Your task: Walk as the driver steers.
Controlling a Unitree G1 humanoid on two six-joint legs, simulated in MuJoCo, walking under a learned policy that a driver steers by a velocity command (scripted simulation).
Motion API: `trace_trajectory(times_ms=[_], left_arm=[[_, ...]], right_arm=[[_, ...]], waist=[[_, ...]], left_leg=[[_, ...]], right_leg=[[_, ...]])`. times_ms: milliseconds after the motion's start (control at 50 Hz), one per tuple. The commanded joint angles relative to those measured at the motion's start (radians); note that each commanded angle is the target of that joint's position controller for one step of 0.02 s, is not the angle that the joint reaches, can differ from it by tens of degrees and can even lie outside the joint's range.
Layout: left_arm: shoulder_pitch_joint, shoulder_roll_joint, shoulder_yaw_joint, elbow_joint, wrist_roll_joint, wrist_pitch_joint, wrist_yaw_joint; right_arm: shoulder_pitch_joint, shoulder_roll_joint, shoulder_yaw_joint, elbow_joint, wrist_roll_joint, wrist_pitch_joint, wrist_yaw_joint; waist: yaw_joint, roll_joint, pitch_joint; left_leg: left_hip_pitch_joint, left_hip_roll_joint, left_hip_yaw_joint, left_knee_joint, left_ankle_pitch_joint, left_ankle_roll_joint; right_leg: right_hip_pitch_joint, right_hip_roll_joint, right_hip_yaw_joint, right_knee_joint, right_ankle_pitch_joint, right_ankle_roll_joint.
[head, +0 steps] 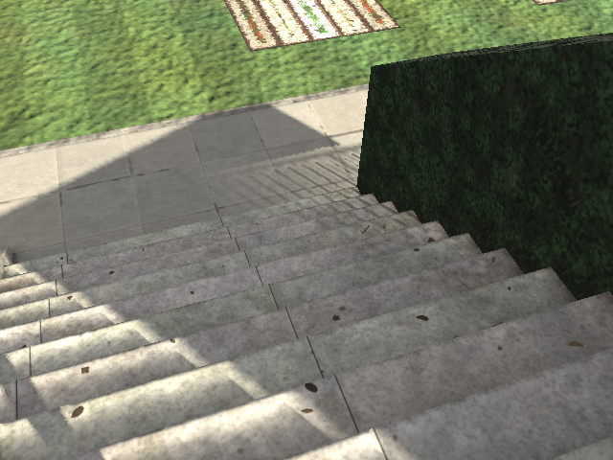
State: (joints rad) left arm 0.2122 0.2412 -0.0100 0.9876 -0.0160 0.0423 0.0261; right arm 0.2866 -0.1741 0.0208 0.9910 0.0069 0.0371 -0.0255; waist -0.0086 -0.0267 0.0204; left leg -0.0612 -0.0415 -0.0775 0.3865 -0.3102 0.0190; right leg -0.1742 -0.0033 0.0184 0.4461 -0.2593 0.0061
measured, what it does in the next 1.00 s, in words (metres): lifts its left foot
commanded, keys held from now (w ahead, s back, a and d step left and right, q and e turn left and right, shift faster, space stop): shift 0.50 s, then w+shift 0.28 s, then shift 0.22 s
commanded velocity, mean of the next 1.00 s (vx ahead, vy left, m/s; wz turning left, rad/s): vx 0.21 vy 0.00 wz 0.00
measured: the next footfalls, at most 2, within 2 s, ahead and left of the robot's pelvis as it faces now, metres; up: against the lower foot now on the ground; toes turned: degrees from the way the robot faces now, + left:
left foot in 1.22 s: +0.26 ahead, +0.02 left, -0.18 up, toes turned +2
right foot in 1.74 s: +0.28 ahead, -0.20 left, -0.19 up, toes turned -1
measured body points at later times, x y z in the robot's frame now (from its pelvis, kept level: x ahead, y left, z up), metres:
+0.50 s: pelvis -0.04 +0.00 +0.00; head -0.04 +0.00 +0.45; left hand -0.03 +0.23 -0.16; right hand -0.03 -0.24 -0.15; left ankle -0.06 +0.12 -0.74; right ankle -0.01 -0.12 -0.74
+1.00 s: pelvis +0.05 -0.05 -0.04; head +0.06 -0.06 +0.41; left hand -0.02 +0.21 -0.17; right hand +0.13 -0.32 -0.18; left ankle +0.12 +0.10 -0.70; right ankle -0.02 -0.12 -0.74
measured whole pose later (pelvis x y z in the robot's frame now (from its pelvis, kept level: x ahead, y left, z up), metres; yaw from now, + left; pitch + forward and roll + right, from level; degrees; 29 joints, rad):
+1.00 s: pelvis +0.05 -0.05 -0.04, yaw +0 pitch +1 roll +0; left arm 0.47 0.22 0.04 1.06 0.02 -0.07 0.01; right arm 0.22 -0.26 -0.09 0.95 -0.04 0.01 0.00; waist 0.02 0.03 0.00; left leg -0.63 -0.05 -0.13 1.05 -0.05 0.06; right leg -0.25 0.04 -0.09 0.77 -0.53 -0.08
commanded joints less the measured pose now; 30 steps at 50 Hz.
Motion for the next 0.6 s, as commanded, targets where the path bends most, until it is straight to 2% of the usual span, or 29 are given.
trace_trajectory(times_ms=[20, 80, 100, 160, 320, 440, 500, 520, 540, 560, 580, 600], left_arm=[[0.021, 0.082, 0.013, -0.003, 0.003, -0.002, 0.001], [0.006, 0.082, 0.014, 0.015, 0.004, -0.001, 0.000], [0.027, 0.083, 0.016, 0.031, 0.006, -0.002, -0.005], [0.019, 0.071, 0.016, 0.043, 0.010, -0.008, -0.009], [0.039, 0.060, 0.019, 0.074, 0.012, -0.023, -0.010], [0.061, 0.052, 0.021, 0.087, 0.018, -0.024, -0.010], [0.065, 0.053, 0.023, 0.077, 0.023, -0.018, -0.010], [0.081, 0.066, 0.029, 0.075, 0.024, -0.016, -0.010], [0.078, 0.111, 0.049, 0.057, 0.021, -0.008, -0.011], [0.040, 0.130, 0.059, 0.026, 0.022, -0.002, -0.013], [-0.029, 0.104, 0.058, -0.013, 0.019, -0.003, -0.012], [-0.066, 0.071, 0.056, -0.035, 0.023, -0.011, -0.011]], right_arm=[[0.000, -0.105, -0.016, -0.022, -0.004, -0.009, 0.003], [-0.004, -0.100, -0.014, -0.010, -0.011, -0.010, 0.005], [0.014, -0.103, -0.015, 0.000, -0.013, -0.010, 0.009], [0.018, -0.100, -0.014, 0.012, -0.014, -0.014, 0.013], [0.013, -0.103, -0.019, 0.036, -0.016, -0.022, 0.014], [0.036, -0.092, -0.019, 0.057, -0.020, -0.019, 0.015], [0.052, -0.083, -0.017, 0.068, -0.029, -0.009, 0.018], [0.078, -0.091, -0.019, 0.071, -0.033, -0.006, 0.021], [0.097, -0.133, -0.037, 0.066, -0.036, 0.001, 0.023], [0.114, -0.148, -0.045, 0.056, -0.043, 0.007, 0.028], [0.114, -0.132, -0.044, 0.044, -0.043, 0.005, 0.028], [0.152, -0.127, -0.049, 0.049, -0.042, 0.001, 0.025]], waist=[[0.018, 0.053, -0.005], [0.014, 0.036, 0.028], [0.014, 0.035, 0.060], [0.010, 0.041, 0.051], [0.011, 0.042, 0.031], [0.013, 0.037, 0.022], [0.011, 0.041, 0.040], [0.003, 0.025, -0.001], [-0.002, 0.015, 0.000], [-0.017, 0.002, 0.042], [-0.036, 0.017, 0.086], [-0.063, 0.059, 0.078]], left_leg=[[-0.055, 0.130, -0.095, -0.088, 0.388, 0.021], [-0.072, 0.123, -0.092, -0.109, 0.287, 0.016], [-0.088, 0.125, -0.091, -0.106, 0.239, 0.018], [-0.098, 0.120, -0.093, -0.119, 0.164, 0.021], [-0.106, 0.115, -0.087, -0.108, 0.125, 0.021], [-0.128, 0.106, -0.073, -0.076, 0.086, 0.021], [-0.139, 0.079, -0.050, -0.041, 0.056, 0.025], [-0.128, 0.059, -0.045, -0.042, -0.084, 0.032], [-0.152, 0.016, -0.021, 0.010, -0.326, 0.058], [-0.193, 0.007, -0.024, 0.028, -0.466, 0.080], [-0.196, 0.015, -0.030, 0.046, -0.411, 0.091], [-0.148, 0.039, -0.057, 0.043, -0.343, 0.102]], right_leg=[[0.066, -0.078, 0.051, -0.069, 0.225, -0.028], [0.046, -0.086, 0.059, -0.108, 0.211, -0.023], [0.024, -0.089, 0.062, -0.119, 0.189, -0.028], [0.016, -0.088, 0.063, -0.139, 0.169, -0.035], [-0.007, -0.087, 0.062, -0.154, 0.152, -0.036], [-0.032, -0.084, 0.064, -0.158, 0.107, -0.040], [-0.096, -0.072, 0.058, -0.157, 0.028, -0.047], [-0.104, -0.054, 0.054, -0.163, -0.152, -0.051], [-0.145, -0.012, 0.034, -0.119, -0.415, -0.074], [-0.226, -0.004, 0.034, -0.095, -0.556, -0.097], [-0.298, -0.002, 0.016, -0.051, -0.502, -0.103], [-0.356, 0.017, -0.021, 0.019, -0.396, -0.098]])
Over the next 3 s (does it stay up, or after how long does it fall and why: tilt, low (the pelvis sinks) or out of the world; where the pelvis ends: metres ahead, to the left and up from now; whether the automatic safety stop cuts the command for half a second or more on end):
stays up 0.95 0.11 -0.65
